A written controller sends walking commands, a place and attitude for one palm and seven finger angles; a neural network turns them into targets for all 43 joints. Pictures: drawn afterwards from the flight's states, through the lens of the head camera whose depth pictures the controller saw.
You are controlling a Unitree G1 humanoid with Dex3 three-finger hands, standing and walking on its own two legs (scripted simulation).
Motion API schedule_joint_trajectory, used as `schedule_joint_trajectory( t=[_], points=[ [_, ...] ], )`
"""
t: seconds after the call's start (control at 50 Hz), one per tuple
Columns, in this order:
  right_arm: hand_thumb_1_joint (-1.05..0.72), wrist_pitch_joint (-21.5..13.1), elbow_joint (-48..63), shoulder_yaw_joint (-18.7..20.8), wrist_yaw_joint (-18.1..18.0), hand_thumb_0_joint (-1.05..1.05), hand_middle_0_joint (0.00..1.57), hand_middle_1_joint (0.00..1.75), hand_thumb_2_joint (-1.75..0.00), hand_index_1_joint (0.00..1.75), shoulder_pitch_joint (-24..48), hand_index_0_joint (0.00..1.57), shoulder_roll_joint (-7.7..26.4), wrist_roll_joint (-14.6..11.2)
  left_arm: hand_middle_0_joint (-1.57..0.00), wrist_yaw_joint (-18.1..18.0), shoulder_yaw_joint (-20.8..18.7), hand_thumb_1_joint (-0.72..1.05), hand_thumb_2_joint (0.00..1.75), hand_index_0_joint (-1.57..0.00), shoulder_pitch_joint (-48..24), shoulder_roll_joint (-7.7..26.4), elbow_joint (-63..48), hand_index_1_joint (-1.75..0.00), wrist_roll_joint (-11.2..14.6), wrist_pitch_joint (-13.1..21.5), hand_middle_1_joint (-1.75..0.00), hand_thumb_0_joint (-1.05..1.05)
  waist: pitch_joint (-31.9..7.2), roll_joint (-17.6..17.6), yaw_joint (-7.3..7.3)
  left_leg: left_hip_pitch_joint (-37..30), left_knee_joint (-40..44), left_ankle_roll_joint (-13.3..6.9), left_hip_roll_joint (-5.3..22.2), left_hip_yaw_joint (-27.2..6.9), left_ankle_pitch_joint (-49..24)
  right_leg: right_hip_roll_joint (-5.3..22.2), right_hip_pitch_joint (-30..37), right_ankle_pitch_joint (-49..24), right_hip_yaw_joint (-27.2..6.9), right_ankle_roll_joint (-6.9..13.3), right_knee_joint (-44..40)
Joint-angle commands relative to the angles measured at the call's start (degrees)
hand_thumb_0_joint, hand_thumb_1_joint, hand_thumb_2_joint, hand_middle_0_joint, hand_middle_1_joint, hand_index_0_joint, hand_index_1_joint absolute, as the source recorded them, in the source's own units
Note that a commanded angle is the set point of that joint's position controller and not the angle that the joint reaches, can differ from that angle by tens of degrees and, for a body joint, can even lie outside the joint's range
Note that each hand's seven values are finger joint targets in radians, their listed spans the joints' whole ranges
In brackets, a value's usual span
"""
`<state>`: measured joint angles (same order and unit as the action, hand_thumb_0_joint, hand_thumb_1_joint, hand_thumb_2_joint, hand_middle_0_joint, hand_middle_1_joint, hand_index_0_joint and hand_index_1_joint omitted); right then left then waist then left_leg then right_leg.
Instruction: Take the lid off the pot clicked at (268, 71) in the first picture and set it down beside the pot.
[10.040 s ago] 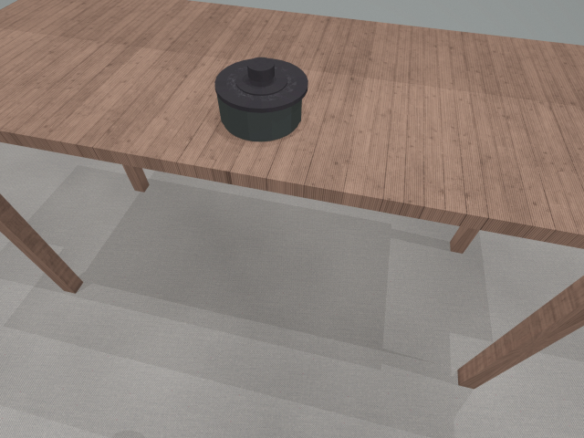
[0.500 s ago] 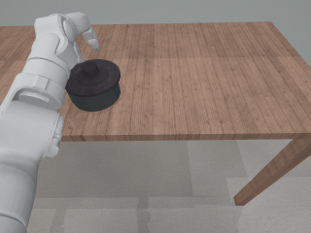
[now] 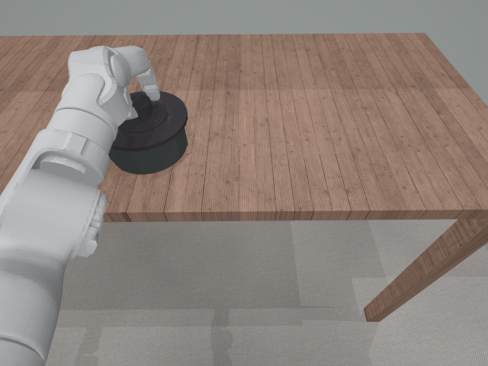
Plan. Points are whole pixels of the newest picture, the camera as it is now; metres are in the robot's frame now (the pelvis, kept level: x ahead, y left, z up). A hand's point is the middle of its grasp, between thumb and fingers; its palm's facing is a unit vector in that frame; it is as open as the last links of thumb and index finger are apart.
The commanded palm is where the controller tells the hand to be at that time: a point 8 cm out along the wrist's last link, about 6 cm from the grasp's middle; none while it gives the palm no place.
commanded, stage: lower the open fingers around the knob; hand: left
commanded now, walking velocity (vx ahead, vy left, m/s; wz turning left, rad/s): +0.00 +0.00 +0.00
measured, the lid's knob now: (138, 106) +0.52 +0.17 +0.15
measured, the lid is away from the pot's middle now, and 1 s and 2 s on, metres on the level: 0.00 0.00 0.00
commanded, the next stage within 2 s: close the fingers and squeeze the knob in 0.50 s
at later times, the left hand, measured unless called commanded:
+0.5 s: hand (134, 104) +0.49 +0.16 +0.18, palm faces -0.41 -0.11 -0.91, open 10.2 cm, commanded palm +0.49 +0.17 +0.23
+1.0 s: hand (130, 107) +0.48 +0.17 +0.18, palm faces -0.41 -0.11 -0.91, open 9.7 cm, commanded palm +0.49 +0.17 +0.23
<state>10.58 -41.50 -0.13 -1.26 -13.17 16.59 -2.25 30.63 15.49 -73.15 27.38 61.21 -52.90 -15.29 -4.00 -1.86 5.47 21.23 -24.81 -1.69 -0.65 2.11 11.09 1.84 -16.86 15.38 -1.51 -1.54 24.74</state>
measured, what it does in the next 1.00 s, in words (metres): stands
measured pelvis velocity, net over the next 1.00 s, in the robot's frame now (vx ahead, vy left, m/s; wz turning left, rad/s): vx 0.00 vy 0.00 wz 0.00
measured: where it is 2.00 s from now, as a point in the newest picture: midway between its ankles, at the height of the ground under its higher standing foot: outside the picture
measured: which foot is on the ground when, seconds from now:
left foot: down 0.00-1.00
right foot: down 0.00-1.00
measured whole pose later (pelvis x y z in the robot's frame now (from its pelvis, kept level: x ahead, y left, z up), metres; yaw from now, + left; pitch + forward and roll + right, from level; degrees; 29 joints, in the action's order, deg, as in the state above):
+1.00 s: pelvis +0.00 +0.00 +0.00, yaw +0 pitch +8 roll +0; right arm 11.3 -42.0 -0.2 -2.4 -13.7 16.0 -2.6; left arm 30.0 15.2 -73.5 28.6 64.0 -53.0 -13.4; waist -4.6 -1.4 6.3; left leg 23.5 -27.2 -1.5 -0.1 2.1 12.2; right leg 1.3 -19.1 16.2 -1.7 -1.4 26.8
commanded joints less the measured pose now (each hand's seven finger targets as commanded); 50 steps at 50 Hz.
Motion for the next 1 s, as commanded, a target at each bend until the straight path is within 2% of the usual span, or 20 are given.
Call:
schedule_joint_trajectory(
  t=[0.0, 0.06, 0.14, 0.16, 0.22, 0.28, 0.32, 0.38, 0.42, 0.46, 0.5, 0.54, 0.58, 0.6, 0.7, 0.76, 0.82, 0.9, 0.94, 0.98],
  points=[
    [-0.9, -1.4, 5.3, 2.6, -0.9, 0.0, 0.2, 0.3, -0.9, 0.3, -0.8, 0.2, 8.6, 0.5, -0.86, -2.8, -3.4, -0.44, 1.74, -0.86, -34.7, 11.7, -11.2, -0.08, -1.3, 1.2, -0.08, 0.0, -25.1, 2.0, 0.34, -21.6, -2.2, -2.4, -2.8, -0.9, -21.7, -5.3, -1.0, -20.9, 3.0, 3.7, -1.4],
    [-0.9, -1.0, 4.9, 2.3, -1.0, 0.0, 0.2, 0.3, -0.9, 0.3, -0.6, 0.2, 8.9, 0.3, -0.86, -2.7, -4.5, -0.44, 1.74, -0.86, -30.3, 13.0, -7.3, -0.08, -1.3, 1.0, -0.08, 0.0, -22.8, 4.5, 0.15, -18.6, -2.1, -2.3, -2.8, -0.3, -20.7, -5.1, -0.4, -21.7, 3.2, 3.6, -1.0],
    [-0.9, -0.7, 4.9, 2.7, -1.0, 0.0, 0.2, 0.3, -0.9, 0.3, -0.3, 0.2, 8.9, 0.2, -0.86, -2.5, 0.9, -0.44, 1.74, -0.86, -32.2, 5.8, -9.0, -0.08, 0.0, 1.0, -0.08, 0.0, -20.3, 1.6, 1.24, -20.2, -2.2, -2.0, -2.5, -0.4, -20.7, -5.3, -4.2, -19.8, 3.8, 4.0, -1.5],
    [-0.9, -0.4, 4.7, 2.6, -0.9, 0.0, 0.2, 0.3, -0.9, 0.3, -0.5, 0.2, 9.0, 0.5, -0.86, -3.1, -2.2, -0.44, 1.74, -0.86, -33.8, 9.9, -10.7, -0.08, -0.7, 1.2, -0.08, 0.0, -23.0, 1.5, 0.85, -20.9, -2.3, -2.0, -2.5, -0.7, -20.1, -5.3, -3.1, -19.3, 3.4, 3.8, -1.4],
    [-0.9, -0.3, 4.3, 2.2, -1.4, 0.0, 0.2, 0.3, -0.9, 0.3, -0.7, 0.2, 8.7, 0.3, -0.86, -3.0, -2.4, -0.44, 1.74, -0.86, -33.7, 10.6, -6.6, -0.08, -1.0, 0.9, -0.08, 0.0, -21.6, 3.8, 1.22, -17.8, -1.8, -2.3, -3.1, -0.2, -15.8, -5.3, -2.3, -19.0, 3.5, 3.8, -1.2],
    [-0.9, -0.6, 4.2, 2.5, -1.4, 0.0, 0.2, 0.3, -0.9, 0.3, -0.7, 0.2, 8.5, 0.5, -0.86, -3.0, -1.0, -0.44, 1.74, -0.86, -34.6, 8.4, -8.0, -0.08, -0.6, 1.4, -0.08, 0.0, -23.4, 1.7, 1.31, -19.9, -2.7, -2.3, -2.8, -0.3, -18.4, -5.2, -3.1, -19.8, 3.2, 3.8, -0.8],
    [-0.9, -0.4, 3.8, 2.4, -1.7, 0.0, 0.2, 0.3, -0.9, 0.3, -1.1, 0.2, 8.9, 0.3, -0.86, -3.0, -2.3, -0.44, 1.74, -0.86, -34.3, 10.7, -6.1, -0.08, -0.9, 1.3, -0.08, 0.0, -22.0, 4.1, 1.55, -17.6, -2.1, -2.4, -3.1, -0.2, -15.0, -5.3, -2.6, -18.9, 3.3, 3.7, -1.1],
    [-0.9, -0.7, 3.3, 2.5, -1.7, 0.0, 0.2, 0.3, -0.9, 0.3, -1.5, 0.2, 8.7, 0.5, -0.86, -3.1, -0.7, -0.44, 1.74, -0.86, -35.6, 8.5, -5.5, -0.08, -1.0, 1.5, -0.08, 0.0, -22.0, 2.1, 1.9, -18.8, -2.6, -2.3, -3.0, -0.4, -16.2, -5.4, -4.4, -18.4, 3.4, 3.9, -0.9],
    [-0.9, -0.6, 2.9, 2.5, -1.8, 0.0, 0.2, 0.3, -0.9, 0.3, -2.2, 0.2, 9.2, 0.4, -0.86, -3.1, -3.0, -0.44, 1.74, -0.86, -34.1, 11.4, -4.2, -0.08, -1.0, 1.2, -0.08, 0.0, -21.2, 4.9, 1.72, -16.7, -2.3, -2.5, -3.1, -0.1, -14.8, -5.4, -2.9, -19.5, 3.3, 3.7, -1.0],
    [-0.9, -0.7, 3.3, 2.5, -1.8, 0.0, 0.2, 0.3, -0.9, 0.3, -2.1, 0.2, 9.4, 0.7, -0.86, -3.2, -4.3, -0.44, 1.74, -0.86, -34.9, 13.7, -6.5, -0.08, -1.4, 1.9, -0.08, 0.0, -25.0, 3.1, 1.05, -17.4, -2.7, -2.4, -3.1, -0.2, -17.1, -5.2, -1.1, -21.2, 3.0, 3.6, -0.3],
    [-0.9, -0.5, 3.2, 2.4, -1.8, 0.0, 0.2, 0.3, -0.9, 0.3, -2.3, 0.2, 9.1, 0.3, -0.86, -3.1, -2.5, -0.44, 1.74, -0.86, -33.4, 11.2, -4.1, -0.08, -1.4, 1.8, -0.08, 0.0, -22.7, 4.2, 1.41, -16.4, -3.0, -2.5, -3.1, 0.1, -17.2, -5.2, -2.1, -21.2, 3.3, 3.6, -0.1],
    [-0.9, -0.7, 3.9, 2.9, -1.4, 0.0, 0.2, 0.3, -0.9, 0.3, -1.9, 0.2, 9.1, 0.3, -0.86, -3.1, -0.3, -0.44, 1.74, -0.86, -32.8, 7.9, -7.9, -0.08, -0.7, 2.2, -0.08, 0.0, -24.0, 1.1, 1.05, -19.5, -3.6, -2.2, -2.6, -0.3, -21.8, -5.4, -3.5, -21.8, 3.6, 3.9, -0.1],
    [-0.9, -0.6, 3.7, 2.9, -1.3, 0.0, 0.2, 0.3, -0.9, 0.3, -2.4, 0.2, 9.0, 0.6, -0.86, -3.2, -2.5, -0.44, 1.74, -0.86, -32.7, 10.3, -6.9, -0.08, -1.5, 2.2, -0.08, 0.0, -24.5, 0.9, 0.9, -20.2, -4.1, -2.3, -2.5, -0.7, -22.6, -5.5, -3.8, -21.0, 3.4, 3.7, 0.1],
    [-0.9, -0.5, 3.9, 2.8, -1.3, 0.0, 0.2, 0.3, -0.9, 0.3, -2.3, 0.2, 9.3, 0.6, -0.44, -3.1, -4.5, -0.09, 0.87, -0.44, -32.6, 13.0, -7.7, -0.75, -1.4, 2.3, -0.75, 0.0, -24.8, 1.8, 0.59, -19.1, -3.9, -2.3, -2.7, -0.5, -21.5, -5.4, -2.4, -21.6, 3.2, 3.6, 0.1],
    [-0.9, -0.4, 4.0, 2.3, -1.9, 0.0, 0.2, 0.3, -0.9, 0.3, -1.9, 0.2, 9.2, 0.0, -0.45, -3.0, -3.9, -0.05, 0.89, -0.45, -32.3, 13.7, -4.4, -0.84, -1.1, 1.7, -0.84, 0.0, -20.9, 4.7, 0.77, -15.0, -2.7, -2.7, -3.2, 0.4, -16.0, -5.3, -1.5, -21.1, 3.2, 3.5, -0.4],
    [-0.9, -0.8, 4.7, 2.8, -1.6, 0.0, 0.2, 0.3, -0.9, 0.3, -1.9, 0.2, 9.0, 0.4, -0.45, -3.3, -3.2, -0.02, 0.9, -0.45, -34.8, 12.7, -10.8, -0.88, -1.3, 2.4, -0.88, 0.0, -26.2, 0.4, 0.51, -20.1, -3.5, -2.4, -2.7, -0.5, -21.1, -5.2, -1.8, -21.4, 2.9, 3.6, -0.1],
    [-0.9, -0.4, 4.4, 2.7, -1.6, 0.0, 0.2, 0.3, -0.9, 0.3, -2.0, 0.2, 8.9, 0.3, -0.46, -2.8, -2.5, 0.0, 0.91, -0.46, -31.7, 11.1, -7.0, -0.92, -1.1, 2.1, -0.92, 0.0, -22.8, 3.2, 1.07, -18.2, -3.5, -2.5, -2.7, -0.1, -19.5, -5.4, -2.8, -20.8, 3.3, 3.5, -0.3],
    [-0.9, -0.2, 4.3, 2.5, -2.1, 0.0, 0.2, 0.3, -0.9, 0.3, -1.7, 0.2, 9.1, 0.0, -0.48, -2.9, -4.1, 0.04, 0.91, -0.48, -34.4, 14.6, -7.1, -0.97, -1.2, 2.1, -0.97, 0.0, -23.0, 4.8, 1.37, -16.3, -3.0, -2.8, -3.0, 0.4, -16.3, -5.0, -1.2, -21.4, 2.9, 3.4, -0.4],
    [-0.9, -0.7, 4.8, 2.8, -2.1, 0.0, 0.2, 0.3, -0.9, 0.3, -1.5, 0.2, 9.0, 0.2, -0.49, -3.1, -2.2, 0.06, 0.91, -0.49, -36.7, 12.6, -10.5, -0.99, -0.7, 2.7, -0.99, 0.0, -23.9, 0.6, 1.25, -19.0, -3.5, -2.6, -2.9, 0.0, -18.6, -5.2, -2.9, -21.2, 3.2, 3.9, -0.4],
    [-0.9, -0.6, 4.1, 2.7, -2.0, 0.0, 0.2, 0.3, -0.9, 0.3, -1.8, 0.2, 8.7, 0.2, -0.5, -3.3, -2.8, 0.08, 0.91, -0.5, -35.5, 12.9, -7.5, -1.0, -1.7, 2.6, -1.0, 0.0, -23.5, 0.0, 1.43, -19.3, -3.6, -2.3, -2.6, -0.6, -18.7, -5.3, -4.1, -19.3, 3.3, 3.9, -0.2]
  ],
)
